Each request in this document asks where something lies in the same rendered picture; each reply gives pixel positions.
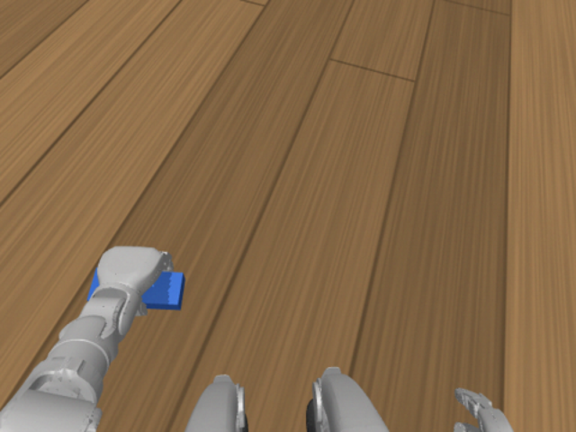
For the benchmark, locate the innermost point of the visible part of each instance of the left robot arm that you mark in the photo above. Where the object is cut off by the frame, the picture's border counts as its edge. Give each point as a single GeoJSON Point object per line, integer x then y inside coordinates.
{"type": "Point", "coordinates": [62, 391]}

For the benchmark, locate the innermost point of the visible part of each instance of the right robot hand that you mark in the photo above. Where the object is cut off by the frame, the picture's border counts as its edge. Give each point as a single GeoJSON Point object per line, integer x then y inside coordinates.
{"type": "Point", "coordinates": [489, 419]}

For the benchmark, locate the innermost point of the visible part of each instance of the left robot hand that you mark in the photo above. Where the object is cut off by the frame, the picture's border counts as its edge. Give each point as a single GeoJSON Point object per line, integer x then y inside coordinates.
{"type": "Point", "coordinates": [135, 267]}

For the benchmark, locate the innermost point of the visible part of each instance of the small box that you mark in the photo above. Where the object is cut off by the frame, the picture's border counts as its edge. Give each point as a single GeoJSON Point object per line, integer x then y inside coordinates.
{"type": "Point", "coordinates": [165, 294]}

